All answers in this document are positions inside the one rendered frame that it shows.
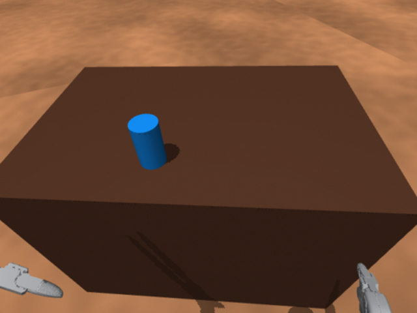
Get left robot hand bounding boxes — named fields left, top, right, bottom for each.
left=0, top=263, right=63, bottom=298

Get right robot hand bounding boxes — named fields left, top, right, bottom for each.
left=357, top=263, right=392, bottom=313

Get can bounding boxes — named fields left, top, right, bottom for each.
left=128, top=113, right=167, bottom=170

